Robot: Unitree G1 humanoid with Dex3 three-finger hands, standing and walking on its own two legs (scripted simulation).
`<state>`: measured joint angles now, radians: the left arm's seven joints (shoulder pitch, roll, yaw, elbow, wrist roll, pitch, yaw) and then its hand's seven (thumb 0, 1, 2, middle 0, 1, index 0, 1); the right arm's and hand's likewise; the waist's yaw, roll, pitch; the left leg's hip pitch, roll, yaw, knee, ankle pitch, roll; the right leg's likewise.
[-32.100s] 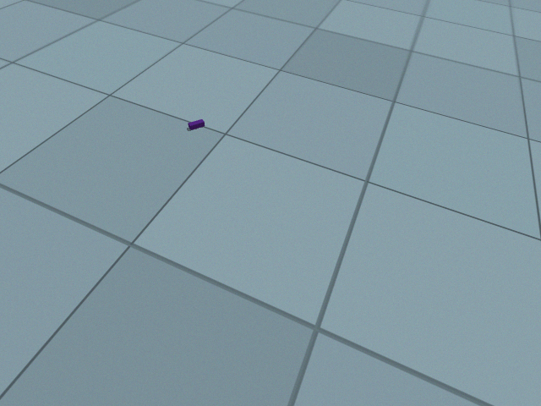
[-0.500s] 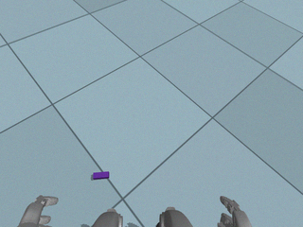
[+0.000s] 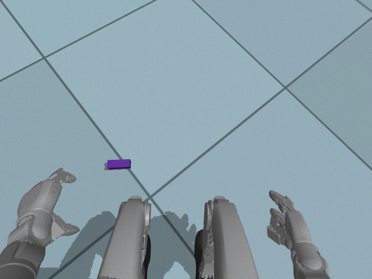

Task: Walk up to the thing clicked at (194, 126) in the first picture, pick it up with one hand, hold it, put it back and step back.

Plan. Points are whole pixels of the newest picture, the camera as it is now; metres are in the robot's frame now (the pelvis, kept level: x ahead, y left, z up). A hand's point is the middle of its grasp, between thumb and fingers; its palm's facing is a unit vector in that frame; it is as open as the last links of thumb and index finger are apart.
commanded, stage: rise first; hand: left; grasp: from above
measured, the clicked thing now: (119, 164) +0.44 +0.23 -0.52
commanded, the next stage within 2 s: approach in 1.80 s
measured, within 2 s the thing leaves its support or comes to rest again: neither
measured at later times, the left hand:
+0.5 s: hand (82, 184) +0.32 +0.28 -0.30, palm faces -0.48 -0.15 -0.87, open 12.3 cm
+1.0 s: hand (92, 176) +0.36 +0.28 -0.37, palm faces -0.46 -0.06 -0.88, open 12.4 cm
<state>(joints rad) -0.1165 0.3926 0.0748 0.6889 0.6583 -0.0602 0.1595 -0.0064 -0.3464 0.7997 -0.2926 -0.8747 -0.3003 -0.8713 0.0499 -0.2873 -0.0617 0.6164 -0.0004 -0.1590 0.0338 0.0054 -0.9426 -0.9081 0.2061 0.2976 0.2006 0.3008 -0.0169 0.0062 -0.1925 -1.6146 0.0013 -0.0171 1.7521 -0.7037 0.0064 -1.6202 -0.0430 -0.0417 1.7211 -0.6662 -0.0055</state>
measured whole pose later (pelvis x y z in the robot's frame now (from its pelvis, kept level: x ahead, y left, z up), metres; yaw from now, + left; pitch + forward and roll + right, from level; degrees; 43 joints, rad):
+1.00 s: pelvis -0.05 +0.00 -0.19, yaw -3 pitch +34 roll -5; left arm -0.76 0.62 0.11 1.37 1.24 -0.24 0.48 0.00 -0.24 0.78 -0.33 -0.75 -0.34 -0.75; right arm 0.08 -0.26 -0.02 0.77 -0.14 -0.09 0.13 0.00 -0.90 -0.90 0.21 0.30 0.20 0.30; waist -0.14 -0.01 -0.08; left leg -2.25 0.00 -0.06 2.35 -0.70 0.02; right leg -2.23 -0.05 -0.07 2.27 -0.64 -0.01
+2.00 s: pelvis -0.04 +0.01 -0.22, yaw -5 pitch +34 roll -7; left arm -0.85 0.65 0.13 1.49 1.26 -0.22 0.52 0.00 -0.24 0.77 -0.32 -0.79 -0.33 -0.79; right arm 0.11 -0.28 0.01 0.80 -0.17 -0.12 0.18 0.00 -0.91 -0.90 0.20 0.30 0.20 0.30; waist -0.20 -0.01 -0.05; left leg -2.32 0.00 -0.08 2.45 -0.73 0.02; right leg -2.29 -0.05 -0.09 2.35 -0.66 0.00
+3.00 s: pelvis -0.04 +0.01 -0.22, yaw -6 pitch +34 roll -8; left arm -1.02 0.67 0.04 1.70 1.28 -0.15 0.62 -0.01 -0.52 0.98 -0.10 -0.97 -0.10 -0.97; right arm 0.03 -0.29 0.06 0.76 -0.19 -0.16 0.20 0.00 -0.90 -0.89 0.20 0.30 0.20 0.30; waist -0.27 -0.05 -0.05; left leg -2.34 -0.01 -0.09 2.45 -0.71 0.03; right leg -2.29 -0.04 -0.10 2.34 -0.64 0.01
